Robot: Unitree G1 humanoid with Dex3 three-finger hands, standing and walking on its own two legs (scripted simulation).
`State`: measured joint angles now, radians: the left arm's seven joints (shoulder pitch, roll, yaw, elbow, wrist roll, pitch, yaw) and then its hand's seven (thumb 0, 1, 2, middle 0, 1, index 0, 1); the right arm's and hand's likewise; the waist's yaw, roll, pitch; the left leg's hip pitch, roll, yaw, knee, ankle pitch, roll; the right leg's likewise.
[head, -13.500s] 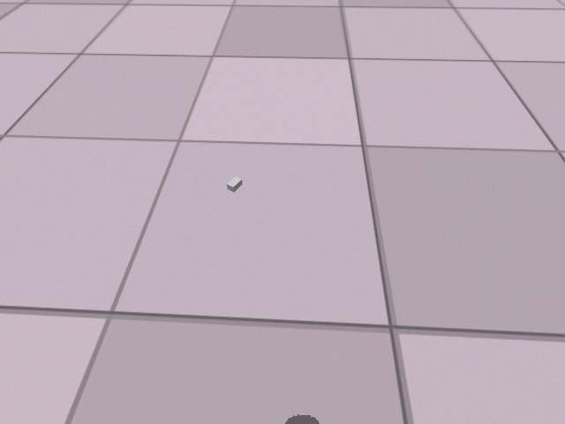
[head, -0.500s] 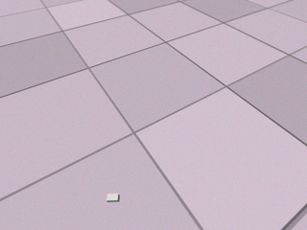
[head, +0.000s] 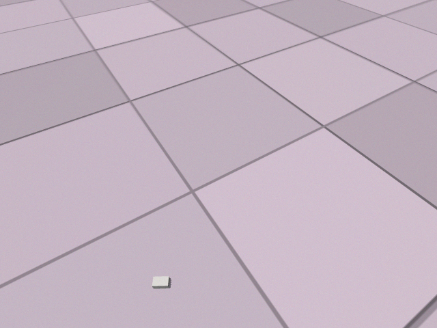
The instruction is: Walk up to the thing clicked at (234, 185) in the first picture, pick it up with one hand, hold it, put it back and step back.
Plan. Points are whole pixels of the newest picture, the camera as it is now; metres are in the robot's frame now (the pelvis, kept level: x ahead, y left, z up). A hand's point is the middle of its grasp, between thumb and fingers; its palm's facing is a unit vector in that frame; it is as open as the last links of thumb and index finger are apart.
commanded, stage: stand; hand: left
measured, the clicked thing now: (161, 282) +0.47 +0.28 -0.77
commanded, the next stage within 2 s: walk up in 0.22 s
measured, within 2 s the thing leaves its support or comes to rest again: neither
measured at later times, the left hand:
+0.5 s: hand out of the picture +0.06 +0.29 -0.18, palm faces -0.03 -0.93 -0.37, open 7.4 cm
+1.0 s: hand out of the picture -0.03 +0.31 -0.18, palm faces -0.10 -0.92 -0.39, open 7.4 cm
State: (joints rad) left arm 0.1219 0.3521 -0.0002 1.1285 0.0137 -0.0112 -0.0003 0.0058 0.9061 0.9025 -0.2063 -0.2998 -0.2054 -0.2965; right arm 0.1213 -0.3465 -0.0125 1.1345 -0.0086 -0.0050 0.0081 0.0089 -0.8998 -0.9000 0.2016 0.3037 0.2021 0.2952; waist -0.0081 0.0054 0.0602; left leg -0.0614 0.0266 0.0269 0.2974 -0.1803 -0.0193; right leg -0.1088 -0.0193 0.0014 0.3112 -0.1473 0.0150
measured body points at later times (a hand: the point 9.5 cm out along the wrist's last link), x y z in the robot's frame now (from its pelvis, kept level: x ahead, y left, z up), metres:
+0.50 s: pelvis -0.05 +0.03 -0.02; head +0.02 +0.04 +0.42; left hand +0.07 +0.34 -0.16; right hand +0.03 -0.30 -0.14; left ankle -0.08 +0.14 -0.73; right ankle +0.02 -0.13 -0.75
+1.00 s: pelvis -0.15 +0.04 -0.03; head -0.08 +0.05 +0.41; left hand -0.02 +0.36 -0.16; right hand -0.06 -0.27 -0.14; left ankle -0.10 +0.15 -0.75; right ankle -0.18 -0.08 -0.74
